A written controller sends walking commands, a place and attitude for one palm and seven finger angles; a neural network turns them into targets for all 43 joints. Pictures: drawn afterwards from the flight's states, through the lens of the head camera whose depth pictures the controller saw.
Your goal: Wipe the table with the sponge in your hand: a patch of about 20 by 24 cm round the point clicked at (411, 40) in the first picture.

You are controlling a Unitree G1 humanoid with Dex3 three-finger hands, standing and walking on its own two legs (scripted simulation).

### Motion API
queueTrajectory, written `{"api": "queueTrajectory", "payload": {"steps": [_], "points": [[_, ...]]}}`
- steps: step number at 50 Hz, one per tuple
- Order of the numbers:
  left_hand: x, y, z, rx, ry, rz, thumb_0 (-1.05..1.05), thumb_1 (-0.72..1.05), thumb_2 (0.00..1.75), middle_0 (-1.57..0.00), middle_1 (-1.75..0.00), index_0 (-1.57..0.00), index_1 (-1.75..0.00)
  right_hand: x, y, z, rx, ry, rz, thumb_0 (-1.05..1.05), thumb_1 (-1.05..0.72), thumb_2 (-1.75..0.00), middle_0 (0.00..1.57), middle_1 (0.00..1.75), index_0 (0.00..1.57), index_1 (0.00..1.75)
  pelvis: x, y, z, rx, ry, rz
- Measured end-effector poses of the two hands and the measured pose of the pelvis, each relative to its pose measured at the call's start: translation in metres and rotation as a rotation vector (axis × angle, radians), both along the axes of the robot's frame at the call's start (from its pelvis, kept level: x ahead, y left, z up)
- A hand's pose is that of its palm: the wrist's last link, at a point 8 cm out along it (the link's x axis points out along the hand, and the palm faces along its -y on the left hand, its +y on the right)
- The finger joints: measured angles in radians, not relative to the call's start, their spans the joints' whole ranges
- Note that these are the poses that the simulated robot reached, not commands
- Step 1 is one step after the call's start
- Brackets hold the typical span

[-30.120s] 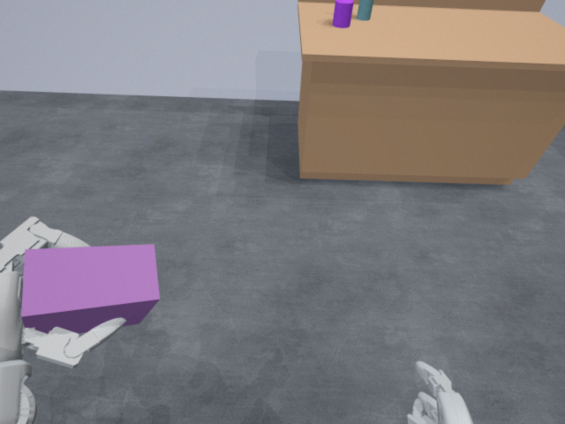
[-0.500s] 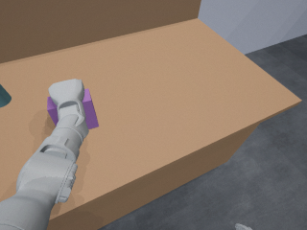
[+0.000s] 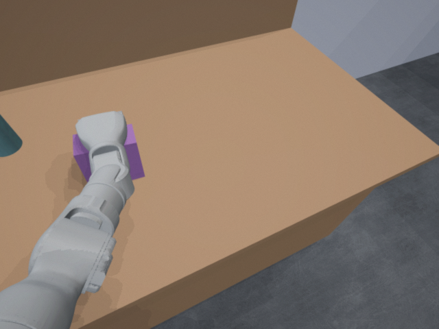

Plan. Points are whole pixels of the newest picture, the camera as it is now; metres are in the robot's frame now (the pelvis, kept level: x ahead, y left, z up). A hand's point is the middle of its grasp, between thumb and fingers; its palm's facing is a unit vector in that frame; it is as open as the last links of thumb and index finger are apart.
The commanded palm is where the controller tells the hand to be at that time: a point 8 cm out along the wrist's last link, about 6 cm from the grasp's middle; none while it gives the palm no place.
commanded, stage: wipe back along the third lane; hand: left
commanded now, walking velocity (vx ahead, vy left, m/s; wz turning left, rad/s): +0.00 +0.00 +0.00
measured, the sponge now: (113, 163) +0.45 +0.23 +0.00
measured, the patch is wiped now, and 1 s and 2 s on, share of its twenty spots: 1.00 1.00 1.00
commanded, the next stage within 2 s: none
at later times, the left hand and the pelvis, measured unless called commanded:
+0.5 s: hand (119, 169) +0.41 +0.19 +0.05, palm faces +0.00 -0.02 -1.00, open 10.3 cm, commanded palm +0.35 +0.17 +0.07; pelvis +0.03 +0.00 +0.01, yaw +2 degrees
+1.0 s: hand (126, 191) +0.36 +0.17 +0.04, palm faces -0.01 -0.03 -1.00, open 10.3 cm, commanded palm +0.31 +0.15 +0.07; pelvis +0.01 -0.02 +0.01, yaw +2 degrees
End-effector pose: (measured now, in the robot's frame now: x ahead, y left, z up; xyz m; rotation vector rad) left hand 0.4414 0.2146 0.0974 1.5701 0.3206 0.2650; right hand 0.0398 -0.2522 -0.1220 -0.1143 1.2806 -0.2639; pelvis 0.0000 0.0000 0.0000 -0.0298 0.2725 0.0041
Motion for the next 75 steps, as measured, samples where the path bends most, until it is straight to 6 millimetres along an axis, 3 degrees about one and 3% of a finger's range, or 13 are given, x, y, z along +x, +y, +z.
{"api": "queueTrajectory", "payload": {"steps": [5,17,25,31,46,53,75], "points": [[-0.006,-0.003,0.001,-0.002,-0.007,0.002,0.0,-0.51,1.07,-0.66,-1.39,-0.68,-1.4,0.036,0.009,0.002,0.023,-0.055,0.036,0.01,-0.9,-0.9,0.2,0.3,0.2,0.3,0.008,0.003,0.003,0.001,-0.018,0.002],[-0.034,-0.015,0.002,-0.027,-0.031,0.008,0.0,-0.5,1.07,-0.64,-1.41,-0.66,-1.41,0.153,0.029,0.027,0.056,-0.251,0.176,0.01,-0.9,-0.9,0.2,0.3,0.2,0.3,0.024,0.003,0.008,0.007,-0.073,0.025],[-0.055,-0.027,0.002,-0.032,-0.037,0.008,0.0,-0.5,1.07,-0.64,-1.41,-0.66,-1.42,0.198,0.04,0.046,0.076,-0.337,0.245,0.01,-0.9,-0.9,0.2,0.3,0.2,0.3,0.028,-0.003,0.009,0.012,-0.108,0.041],[-0.07,-0.034,0.002,-0.041,-0.039,0.001,0.0,-0.5,1.07,-0.64,-1.41,-0.66,-1.42,0.199,0.039,0.049,0.087,-0.345,0.257,0.01,-0.9,-0.9,0.2,0.3,0.2,0.3,0.027,-0.008,0.01,0.018,-0.133,0.041],[-0.098,-0.047,0.002,-0.04,-0.026,0.0,0.0,-0.5,1.07,-0.64,-1.41,-0.66,-1.42,0.16,0.014,0.04,0.082,-0.312,0.206,0.01,-0.9,-0.9,0.2,0.3,0.2,0.3,0.012,-0.02,0.012,0.031,-0.175,0.025],[-0.109,-0.052,0.001,-0.041,-0.033,-0.012,0.0,-0.5,1.07,-0.64,-1.41,-0.66,-1.42,0.152,0.005,0.039,0.082,-0.323,0.191,0.01,-0.9,-0.9,0.2,0.3,0.2,0.3,0.008,-0.024,0.012,0.034,-0.185,0.02],[-0.14,-0.068,0.0,-0.058,-0.056,-0.039,0.01,-0.5,1.07,-0.64,-1.41,-0.66,-1.41,0.199,0.022,0.062,0.14,-0.46,0.268,0.01,-0.9,-0.9,0.2,0.3,0.2,0.3,0.01,-0.029,0.011,0.04,-0.22,0.02]]}}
